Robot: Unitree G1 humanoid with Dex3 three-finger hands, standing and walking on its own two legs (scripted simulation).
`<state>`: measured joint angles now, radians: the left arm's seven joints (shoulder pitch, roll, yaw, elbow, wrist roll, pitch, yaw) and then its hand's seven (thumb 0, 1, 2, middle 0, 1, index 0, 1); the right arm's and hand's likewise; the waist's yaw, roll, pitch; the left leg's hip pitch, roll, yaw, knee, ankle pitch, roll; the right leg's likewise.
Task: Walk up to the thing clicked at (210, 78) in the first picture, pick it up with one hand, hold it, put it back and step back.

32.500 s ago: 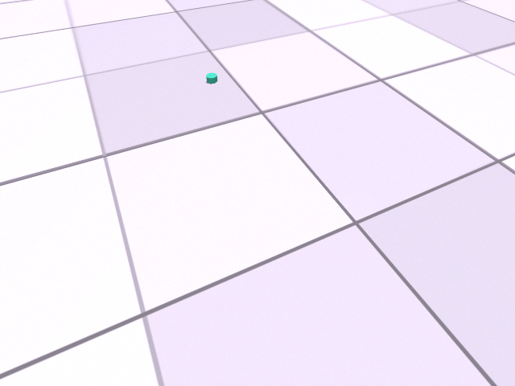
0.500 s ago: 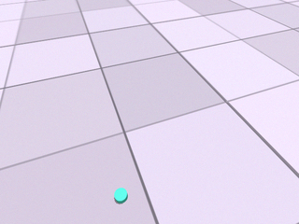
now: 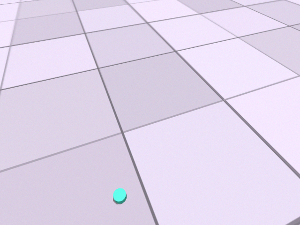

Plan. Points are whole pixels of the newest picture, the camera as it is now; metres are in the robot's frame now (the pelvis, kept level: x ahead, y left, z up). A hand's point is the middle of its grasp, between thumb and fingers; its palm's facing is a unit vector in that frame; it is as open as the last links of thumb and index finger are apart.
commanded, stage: stand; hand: left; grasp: from above
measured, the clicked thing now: (120, 195) +0.46 +0.23 -0.76
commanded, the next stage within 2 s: step back in 1.38 s
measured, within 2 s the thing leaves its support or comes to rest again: neither
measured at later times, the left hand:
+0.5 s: hand out of the picture +0.07 +0.21 -0.17, palm faces -0.01 -0.96 -0.27, open 7.4 cm
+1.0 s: hand out of the picture +0.05 +0.22 -0.17, palm faces -0.01 -0.96 -0.27, open 7.4 cm
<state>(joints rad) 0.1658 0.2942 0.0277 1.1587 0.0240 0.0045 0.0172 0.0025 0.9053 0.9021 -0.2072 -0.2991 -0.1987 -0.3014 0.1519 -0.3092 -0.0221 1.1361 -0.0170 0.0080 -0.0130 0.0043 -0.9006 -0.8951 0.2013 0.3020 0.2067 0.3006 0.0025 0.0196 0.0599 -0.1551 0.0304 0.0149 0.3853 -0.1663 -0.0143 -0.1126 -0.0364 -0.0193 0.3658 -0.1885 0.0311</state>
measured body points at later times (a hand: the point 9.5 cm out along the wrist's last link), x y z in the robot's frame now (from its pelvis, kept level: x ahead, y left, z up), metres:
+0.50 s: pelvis +0.02 +0.00 +0.00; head +0.03 +0.00 +0.45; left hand +0.07 +0.26 -0.15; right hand +0.07 -0.27 -0.15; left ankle +0.03 +0.13 -0.74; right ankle +0.01 -0.14 -0.74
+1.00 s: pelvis +0.02 +0.01 +0.00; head +0.03 +0.01 +0.45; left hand +0.05 +0.27 -0.15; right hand +0.05 -0.26 -0.15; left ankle +0.03 +0.13 -0.74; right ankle +0.01 -0.14 -0.74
